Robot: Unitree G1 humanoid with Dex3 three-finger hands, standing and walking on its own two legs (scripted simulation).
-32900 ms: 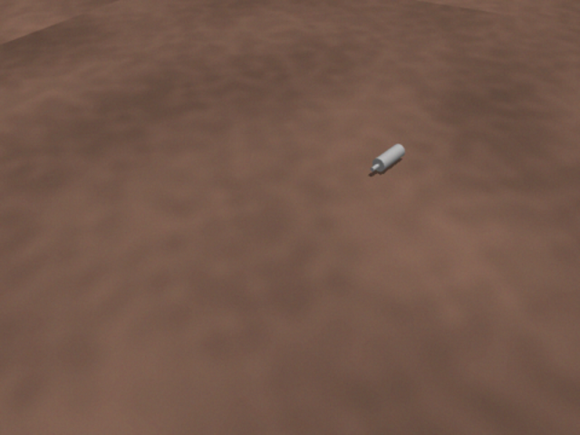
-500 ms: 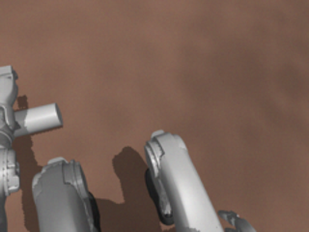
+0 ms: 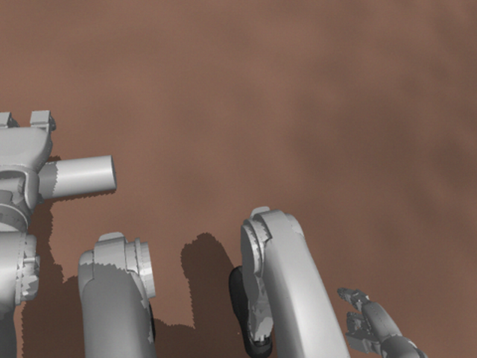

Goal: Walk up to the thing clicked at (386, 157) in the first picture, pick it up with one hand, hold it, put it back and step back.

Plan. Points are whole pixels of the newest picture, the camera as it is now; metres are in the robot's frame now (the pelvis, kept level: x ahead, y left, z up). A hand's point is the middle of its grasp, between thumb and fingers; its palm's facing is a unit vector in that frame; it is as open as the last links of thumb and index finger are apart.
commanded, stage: rest palm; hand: left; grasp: from above
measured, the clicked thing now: (53, 179) +0.47 +0.29 -0.29
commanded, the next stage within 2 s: close in 1.34 s
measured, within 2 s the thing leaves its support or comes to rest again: neither
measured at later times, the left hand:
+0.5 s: hand (60, 176) +0.47 +0.26 -0.24, palm faces -0.40 -0.06 -0.92, open 14.1 cm
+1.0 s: hand (65, 183) +0.46 +0.26 -0.26, palm faces -0.45 -0.08 -0.89, open 14.1 cm
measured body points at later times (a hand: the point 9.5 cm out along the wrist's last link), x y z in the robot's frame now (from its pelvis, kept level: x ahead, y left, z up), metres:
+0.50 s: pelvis +0.01 +0.00 -0.03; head +0.27 +0.08 +0.33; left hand +0.48 +0.26 -0.19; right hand +0.02 -0.27 -0.11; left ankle +0.08 +0.13 -0.29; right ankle +0.11 -0.13 -0.29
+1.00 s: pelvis +0.01 +0.00 -0.03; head +0.27 +0.10 +0.33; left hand +0.48 +0.26 -0.21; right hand +0.03 -0.27 -0.09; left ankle +0.08 +0.13 -0.29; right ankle +0.11 -0.13 -0.29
